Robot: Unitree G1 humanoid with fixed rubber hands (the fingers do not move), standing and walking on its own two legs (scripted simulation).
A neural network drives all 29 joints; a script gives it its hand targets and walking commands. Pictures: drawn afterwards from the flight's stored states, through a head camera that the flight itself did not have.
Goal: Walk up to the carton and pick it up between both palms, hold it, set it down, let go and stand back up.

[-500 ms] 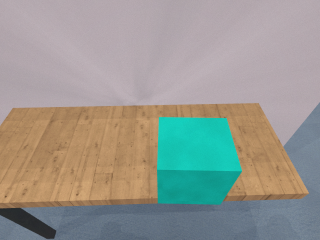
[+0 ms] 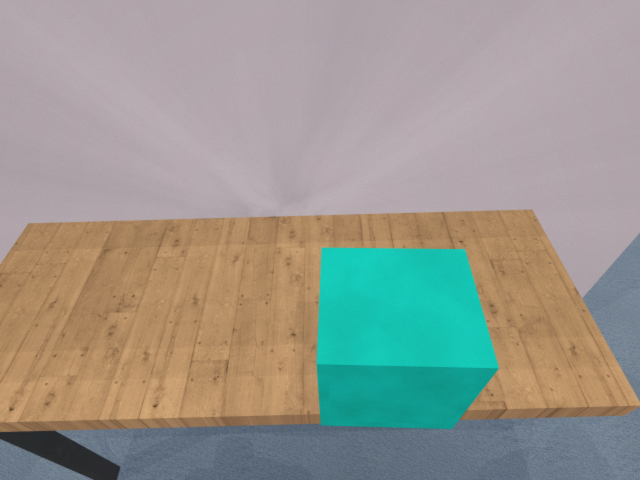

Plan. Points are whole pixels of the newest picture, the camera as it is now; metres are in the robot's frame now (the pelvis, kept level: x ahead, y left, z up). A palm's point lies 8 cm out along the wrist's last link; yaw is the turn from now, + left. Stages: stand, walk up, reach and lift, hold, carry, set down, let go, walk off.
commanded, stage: walk up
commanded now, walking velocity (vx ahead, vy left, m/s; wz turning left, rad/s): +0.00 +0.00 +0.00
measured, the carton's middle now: (389, 341) +0.32 -0.07 -0.03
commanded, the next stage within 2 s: none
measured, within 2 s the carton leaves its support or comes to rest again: neither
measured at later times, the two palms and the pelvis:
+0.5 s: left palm out of the picture -0.03 +0.17 -0.15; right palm out of the picture -0.01 -0.20 -0.15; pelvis +0.02 -0.01 +0.00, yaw +0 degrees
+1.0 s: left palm out of the picture -0.05 +0.17 -0.16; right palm out of the picture -0.02 -0.24 -0.15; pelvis +0.01 -0.04 -0.01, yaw -1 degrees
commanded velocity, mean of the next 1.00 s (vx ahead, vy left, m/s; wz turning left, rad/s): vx -0.02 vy -0.02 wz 0.00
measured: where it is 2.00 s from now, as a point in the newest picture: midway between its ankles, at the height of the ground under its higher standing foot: outside the picture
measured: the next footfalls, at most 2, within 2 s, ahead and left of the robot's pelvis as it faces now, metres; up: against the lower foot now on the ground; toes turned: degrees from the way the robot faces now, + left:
right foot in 1.16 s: +0.02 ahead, -0.21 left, +0.00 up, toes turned -2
left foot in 1.50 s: -0.03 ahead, +0.00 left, +0.00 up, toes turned +3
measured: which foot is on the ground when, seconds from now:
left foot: down 0.00-1.00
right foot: down 0.00-0.94, up 0.96-1.00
